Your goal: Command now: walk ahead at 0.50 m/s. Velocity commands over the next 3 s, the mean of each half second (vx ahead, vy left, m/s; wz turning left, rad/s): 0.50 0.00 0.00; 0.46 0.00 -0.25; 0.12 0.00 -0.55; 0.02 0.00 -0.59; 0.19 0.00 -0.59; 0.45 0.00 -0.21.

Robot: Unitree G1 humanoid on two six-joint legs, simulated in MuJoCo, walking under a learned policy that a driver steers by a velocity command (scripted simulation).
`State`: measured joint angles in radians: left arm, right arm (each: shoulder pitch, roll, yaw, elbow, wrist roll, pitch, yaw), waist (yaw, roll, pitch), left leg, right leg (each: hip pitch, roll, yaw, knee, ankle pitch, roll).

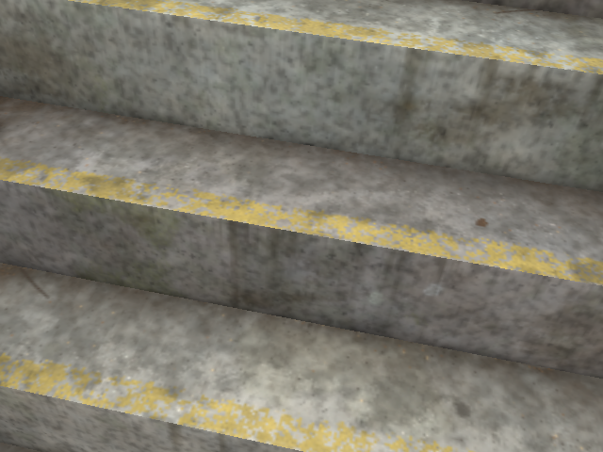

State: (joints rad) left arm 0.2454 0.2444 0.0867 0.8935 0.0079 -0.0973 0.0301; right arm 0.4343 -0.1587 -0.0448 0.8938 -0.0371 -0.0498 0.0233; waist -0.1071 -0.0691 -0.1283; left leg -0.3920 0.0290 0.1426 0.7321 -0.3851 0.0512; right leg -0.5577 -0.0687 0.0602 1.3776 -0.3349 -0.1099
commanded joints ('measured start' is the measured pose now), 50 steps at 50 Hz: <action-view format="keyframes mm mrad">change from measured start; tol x64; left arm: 1 -244 -84 -46 -210 11 -50 -12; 50 -212 -178 -54 -289 24 45 -21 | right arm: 1 38 -107 -8 -18 -22 -60 -9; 50 -2 13 15 41 -4 -121 -42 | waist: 1 42 111 182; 50 132 71 211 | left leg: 1 315 381 -676 -581 -228 191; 11 67 175 -114 -686 251 55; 16 339 236 -15 -373 2234 186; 21 -340 -175 -339 1121 424 88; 25 -725 -110 -353 1395 345 93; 42 183 -7 18 -271 88 52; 45 425 527 -1007 -612 117 112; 50 144 336 -270 -463 288 89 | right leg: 1 -692 43 -49 807 172 49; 8 -888 69 -26 1108 90 -62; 19 502 84 82 -380 -453 -131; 39 -49 -135 114 -1130 -273 -134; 46 -635 66 -12 913 153 62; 50 -716 82 107 1028 182 -19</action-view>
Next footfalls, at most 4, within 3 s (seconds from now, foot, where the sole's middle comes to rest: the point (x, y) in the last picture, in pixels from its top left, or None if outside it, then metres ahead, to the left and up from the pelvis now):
0.36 right None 0.29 -0.07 -0.54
0.86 left None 0.37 0.23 -0.54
1.24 right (282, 387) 0.52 -0.01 -0.33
1.80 left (156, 346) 0.61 0.19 -0.33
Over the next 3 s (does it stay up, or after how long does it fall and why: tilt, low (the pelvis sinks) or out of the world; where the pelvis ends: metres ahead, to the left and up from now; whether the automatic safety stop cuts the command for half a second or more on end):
stays up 0.64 -0.03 0.52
